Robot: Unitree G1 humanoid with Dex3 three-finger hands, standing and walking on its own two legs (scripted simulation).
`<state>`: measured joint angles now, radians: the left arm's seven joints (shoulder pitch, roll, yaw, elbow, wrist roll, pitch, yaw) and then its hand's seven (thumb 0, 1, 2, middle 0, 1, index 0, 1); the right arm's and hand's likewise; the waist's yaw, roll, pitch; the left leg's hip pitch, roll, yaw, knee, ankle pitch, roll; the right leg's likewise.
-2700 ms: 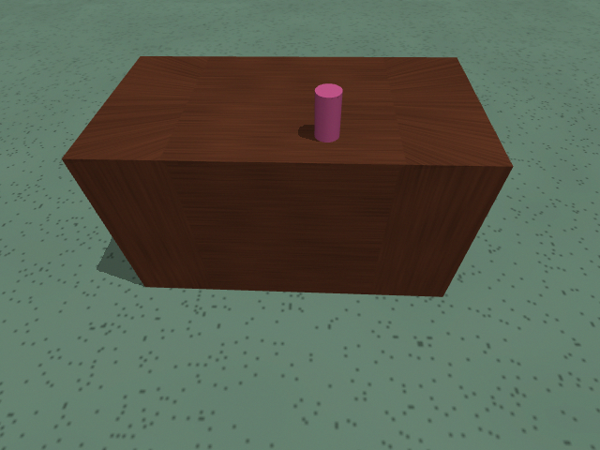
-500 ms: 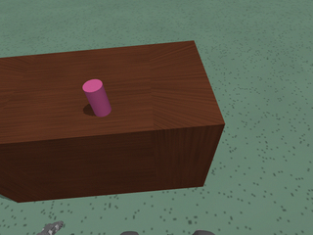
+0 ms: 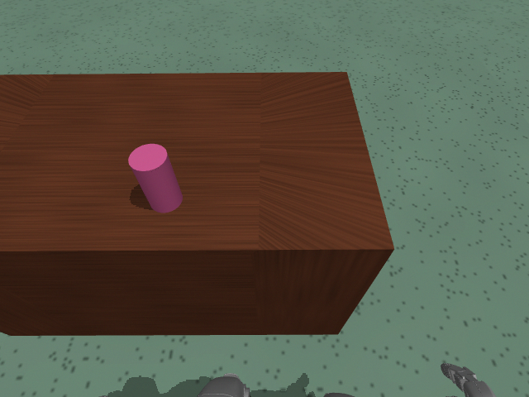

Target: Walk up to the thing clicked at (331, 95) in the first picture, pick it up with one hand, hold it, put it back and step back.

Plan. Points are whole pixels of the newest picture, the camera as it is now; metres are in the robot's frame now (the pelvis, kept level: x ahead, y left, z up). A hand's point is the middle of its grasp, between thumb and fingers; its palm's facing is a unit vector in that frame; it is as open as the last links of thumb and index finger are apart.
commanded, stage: walk up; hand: left
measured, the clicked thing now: (157, 180) +0.51 +0.26 -0.03
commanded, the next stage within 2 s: stand in 1.54 s
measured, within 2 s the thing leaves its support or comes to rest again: neither
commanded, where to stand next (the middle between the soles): +0.08 +0.04 m, yaw +1 degrees
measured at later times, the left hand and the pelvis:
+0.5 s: hand out of the picture +0.06 +0.30 -0.14, palm faces +0.01 -0.91 -0.41, open 7.4 cm; pelvis +0.00 +0.02 +0.01, yaw +2 degrees
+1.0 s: hand out of the picture +0.10 +0.29 -0.12, palm faces +0.01 -0.94 -0.35, open 7.4 cm; pelvis +0.01 +0.03 +0.03, yaw +1 degrees
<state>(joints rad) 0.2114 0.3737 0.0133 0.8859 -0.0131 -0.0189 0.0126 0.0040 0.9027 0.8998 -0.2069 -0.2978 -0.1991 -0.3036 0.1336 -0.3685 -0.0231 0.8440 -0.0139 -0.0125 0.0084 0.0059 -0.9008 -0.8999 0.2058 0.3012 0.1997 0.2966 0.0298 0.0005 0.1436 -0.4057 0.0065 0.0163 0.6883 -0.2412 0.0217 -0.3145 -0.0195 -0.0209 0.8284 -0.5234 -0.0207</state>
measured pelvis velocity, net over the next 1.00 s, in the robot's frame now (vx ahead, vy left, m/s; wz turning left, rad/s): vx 0.01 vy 0.03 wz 0.02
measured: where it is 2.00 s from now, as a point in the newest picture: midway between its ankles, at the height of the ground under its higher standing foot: outside the picture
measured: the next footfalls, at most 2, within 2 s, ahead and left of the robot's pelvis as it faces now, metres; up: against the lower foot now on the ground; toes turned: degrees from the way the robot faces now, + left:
none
